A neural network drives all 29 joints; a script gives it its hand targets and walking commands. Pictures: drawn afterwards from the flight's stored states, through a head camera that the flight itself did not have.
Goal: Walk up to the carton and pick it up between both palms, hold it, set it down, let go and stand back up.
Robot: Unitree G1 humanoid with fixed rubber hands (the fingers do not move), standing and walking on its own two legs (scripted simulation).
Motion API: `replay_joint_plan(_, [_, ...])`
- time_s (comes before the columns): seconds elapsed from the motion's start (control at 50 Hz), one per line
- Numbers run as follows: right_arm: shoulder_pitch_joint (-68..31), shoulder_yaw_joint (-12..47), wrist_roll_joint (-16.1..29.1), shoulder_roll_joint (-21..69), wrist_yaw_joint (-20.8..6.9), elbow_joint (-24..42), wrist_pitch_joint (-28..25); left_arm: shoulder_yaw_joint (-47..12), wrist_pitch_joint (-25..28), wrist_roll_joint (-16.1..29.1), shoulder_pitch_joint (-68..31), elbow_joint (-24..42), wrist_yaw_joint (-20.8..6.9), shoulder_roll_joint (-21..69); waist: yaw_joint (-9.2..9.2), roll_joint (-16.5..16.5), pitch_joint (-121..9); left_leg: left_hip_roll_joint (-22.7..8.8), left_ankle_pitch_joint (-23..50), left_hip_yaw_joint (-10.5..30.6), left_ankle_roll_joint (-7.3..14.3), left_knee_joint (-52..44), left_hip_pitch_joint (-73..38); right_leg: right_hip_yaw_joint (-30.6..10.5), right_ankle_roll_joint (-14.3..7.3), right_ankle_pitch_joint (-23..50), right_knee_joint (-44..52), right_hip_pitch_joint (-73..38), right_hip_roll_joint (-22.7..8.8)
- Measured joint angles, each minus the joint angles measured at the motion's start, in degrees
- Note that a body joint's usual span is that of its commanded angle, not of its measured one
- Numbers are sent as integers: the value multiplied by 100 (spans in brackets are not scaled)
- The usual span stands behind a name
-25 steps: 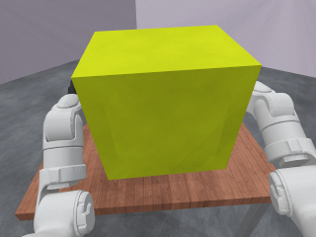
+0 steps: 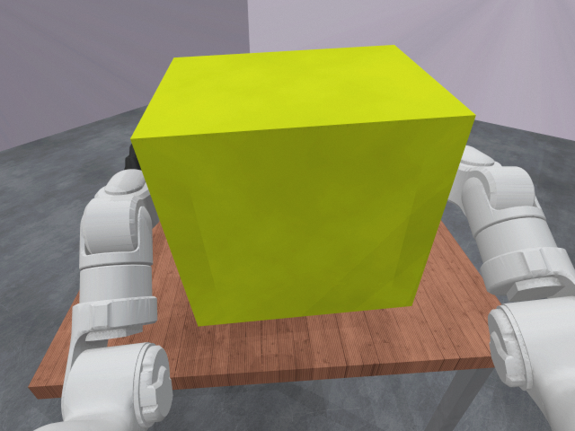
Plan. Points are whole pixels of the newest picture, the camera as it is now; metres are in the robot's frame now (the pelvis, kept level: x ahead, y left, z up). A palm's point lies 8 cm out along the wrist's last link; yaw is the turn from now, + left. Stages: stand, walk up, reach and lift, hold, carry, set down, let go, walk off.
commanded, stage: hold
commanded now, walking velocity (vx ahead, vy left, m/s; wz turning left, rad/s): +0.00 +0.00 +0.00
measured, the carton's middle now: (296, 185) +0.38 +0.01 +0.23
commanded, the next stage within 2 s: none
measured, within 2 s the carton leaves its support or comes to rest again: neither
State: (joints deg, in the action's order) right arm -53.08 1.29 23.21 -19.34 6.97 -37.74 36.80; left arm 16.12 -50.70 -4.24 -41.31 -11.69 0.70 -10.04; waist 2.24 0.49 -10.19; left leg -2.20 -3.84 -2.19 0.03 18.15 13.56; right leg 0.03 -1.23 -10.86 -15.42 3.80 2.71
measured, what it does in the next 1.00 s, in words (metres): stands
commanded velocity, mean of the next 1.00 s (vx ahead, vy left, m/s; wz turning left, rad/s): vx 0.00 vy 0.00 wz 0.00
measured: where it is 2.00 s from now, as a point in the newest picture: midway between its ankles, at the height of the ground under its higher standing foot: outside the picture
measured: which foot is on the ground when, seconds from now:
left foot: down 0.00-1.00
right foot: down 0.00-1.00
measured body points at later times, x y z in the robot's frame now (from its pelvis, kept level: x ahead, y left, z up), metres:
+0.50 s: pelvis +0.00 +0.00 +0.00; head -0.07 +0.01 +0.44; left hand +0.37 +0.21 +0.25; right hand +0.39 -0.19 +0.27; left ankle +0.07 +0.12 -0.75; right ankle -0.03 -0.11 -0.75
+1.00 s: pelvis +0.00 +0.00 +0.00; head -0.07 +0.01 +0.44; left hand +0.37 +0.21 +0.25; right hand +0.39 -0.19 +0.27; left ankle +0.07 +0.12 -0.75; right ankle -0.03 -0.11 -0.75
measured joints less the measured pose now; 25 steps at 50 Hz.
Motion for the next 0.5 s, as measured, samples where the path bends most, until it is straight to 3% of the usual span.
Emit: replay_joint_plan(0.5, [73,53,32,-27,10,144,-5,-7,-19,25,78,157,33,16,-9,-8,-1,-2,-12,6,-10,-5,-14,-1,-4,-7,14,-18,5])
